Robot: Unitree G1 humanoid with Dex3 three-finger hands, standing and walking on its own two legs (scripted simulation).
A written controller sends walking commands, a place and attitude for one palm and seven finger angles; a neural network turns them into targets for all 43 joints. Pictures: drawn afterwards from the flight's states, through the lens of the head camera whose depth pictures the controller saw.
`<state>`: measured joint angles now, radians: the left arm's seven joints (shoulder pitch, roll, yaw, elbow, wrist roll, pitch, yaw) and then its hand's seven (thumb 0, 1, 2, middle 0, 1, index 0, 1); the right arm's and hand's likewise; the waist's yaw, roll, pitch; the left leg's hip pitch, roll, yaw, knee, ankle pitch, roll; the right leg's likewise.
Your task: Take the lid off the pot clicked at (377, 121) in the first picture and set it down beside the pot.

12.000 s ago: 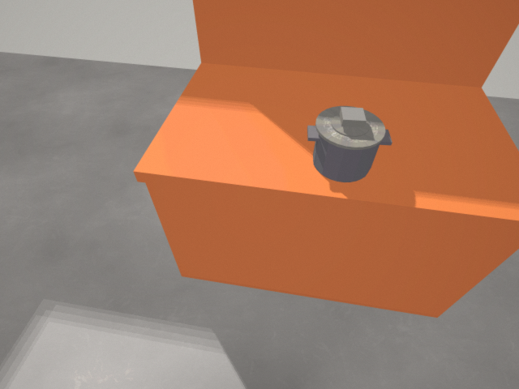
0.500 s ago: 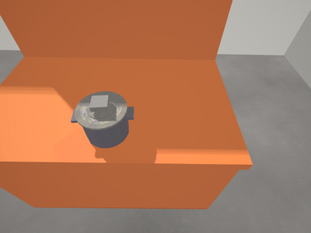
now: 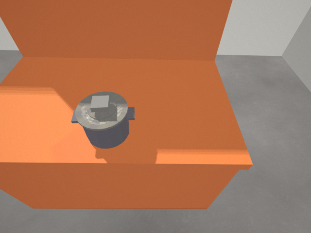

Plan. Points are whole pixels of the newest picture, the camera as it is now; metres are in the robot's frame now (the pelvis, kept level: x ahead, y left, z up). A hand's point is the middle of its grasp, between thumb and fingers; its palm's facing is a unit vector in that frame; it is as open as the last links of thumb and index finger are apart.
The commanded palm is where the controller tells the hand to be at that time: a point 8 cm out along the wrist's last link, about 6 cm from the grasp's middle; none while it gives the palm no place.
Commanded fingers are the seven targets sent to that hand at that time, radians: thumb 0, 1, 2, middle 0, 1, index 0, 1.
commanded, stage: shuffle to correct the standing spot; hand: left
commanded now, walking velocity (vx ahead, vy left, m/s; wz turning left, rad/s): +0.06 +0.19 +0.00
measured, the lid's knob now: (100, 103) +0.48 +0.21 +0.04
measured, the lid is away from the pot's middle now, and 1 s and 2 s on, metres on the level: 0.00 0.00 0.00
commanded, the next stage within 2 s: come to a stop and stand still in 0.26 s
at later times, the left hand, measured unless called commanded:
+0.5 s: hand out of the picture +0.01 +0.23 -0.18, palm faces +0.02 -0.97 -0.22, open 7.4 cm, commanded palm none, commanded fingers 0.00 0.90 0.90 -0.20 -0.30 -0.20 -0.30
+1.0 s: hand out of the picture +0.01 +0.19 -0.18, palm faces +0.03 -0.98 -0.22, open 7.4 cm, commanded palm none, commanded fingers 0.00 0.90 0.90 -0.20 -0.30 -0.20 -0.30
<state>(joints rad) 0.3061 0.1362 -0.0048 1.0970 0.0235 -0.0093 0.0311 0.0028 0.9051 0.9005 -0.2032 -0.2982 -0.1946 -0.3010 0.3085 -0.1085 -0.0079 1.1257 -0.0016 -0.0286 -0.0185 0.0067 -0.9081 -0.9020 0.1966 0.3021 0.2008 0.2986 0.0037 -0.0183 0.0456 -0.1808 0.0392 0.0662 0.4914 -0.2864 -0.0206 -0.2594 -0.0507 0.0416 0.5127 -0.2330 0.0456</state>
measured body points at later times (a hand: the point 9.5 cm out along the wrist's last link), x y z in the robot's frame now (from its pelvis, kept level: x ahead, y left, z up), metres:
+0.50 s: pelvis +0.01 +0.04 -0.01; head +0.03 +0.05 +0.44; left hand +0.01 +0.28 -0.17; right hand +0.01 -0.18 -0.16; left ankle -0.01 +0.13 -0.74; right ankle +0.03 -0.15 -0.73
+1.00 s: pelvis +0.02 +0.02 -0.01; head +0.02 +0.01 +0.44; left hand +0.01 +0.25 -0.16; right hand +0.02 -0.19 -0.17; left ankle -0.01 +0.13 -0.74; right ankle +0.03 -0.15 -0.74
